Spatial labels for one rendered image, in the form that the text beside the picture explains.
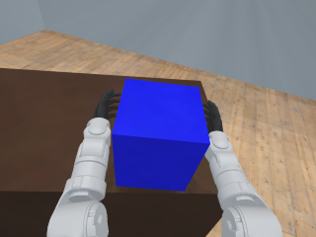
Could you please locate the robot right upper arm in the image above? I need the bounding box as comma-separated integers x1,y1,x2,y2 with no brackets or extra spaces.
221,204,282,237

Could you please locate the robot left forearm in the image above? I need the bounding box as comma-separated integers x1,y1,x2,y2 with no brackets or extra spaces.
46,118,112,237

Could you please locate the robot left hand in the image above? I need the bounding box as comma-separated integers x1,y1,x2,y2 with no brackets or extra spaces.
93,89,121,119

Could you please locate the robot left upper arm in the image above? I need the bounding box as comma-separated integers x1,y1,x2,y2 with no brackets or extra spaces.
47,200,109,237

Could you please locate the pedestal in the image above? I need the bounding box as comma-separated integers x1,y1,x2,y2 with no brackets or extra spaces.
0,68,223,237

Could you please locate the carton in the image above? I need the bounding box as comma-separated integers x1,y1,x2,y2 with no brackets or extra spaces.
112,78,210,192

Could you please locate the robot right hand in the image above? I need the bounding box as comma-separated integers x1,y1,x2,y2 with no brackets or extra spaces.
202,100,223,134

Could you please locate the robot right forearm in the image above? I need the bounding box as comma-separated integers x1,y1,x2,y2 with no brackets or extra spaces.
204,130,283,237

